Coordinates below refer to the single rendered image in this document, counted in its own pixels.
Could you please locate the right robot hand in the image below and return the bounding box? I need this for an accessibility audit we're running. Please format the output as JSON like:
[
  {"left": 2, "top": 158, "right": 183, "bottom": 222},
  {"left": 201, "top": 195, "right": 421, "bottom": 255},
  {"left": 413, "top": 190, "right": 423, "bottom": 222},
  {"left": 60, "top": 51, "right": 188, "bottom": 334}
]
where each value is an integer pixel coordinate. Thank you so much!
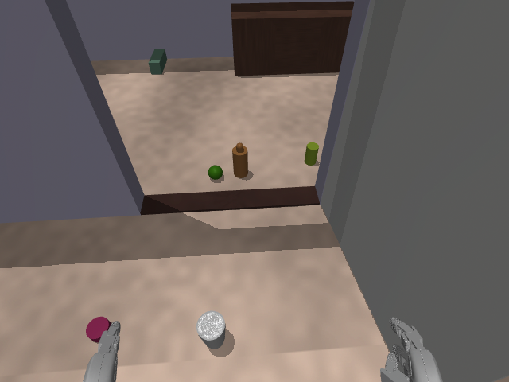
[{"left": 380, "top": 317, "right": 443, "bottom": 382}]

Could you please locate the left robot hand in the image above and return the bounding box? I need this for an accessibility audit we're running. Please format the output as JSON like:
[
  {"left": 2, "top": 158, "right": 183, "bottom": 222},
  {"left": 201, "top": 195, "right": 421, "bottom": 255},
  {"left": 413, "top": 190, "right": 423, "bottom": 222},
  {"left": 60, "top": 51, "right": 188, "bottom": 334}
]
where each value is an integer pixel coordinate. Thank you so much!
[{"left": 83, "top": 321, "right": 121, "bottom": 382}]

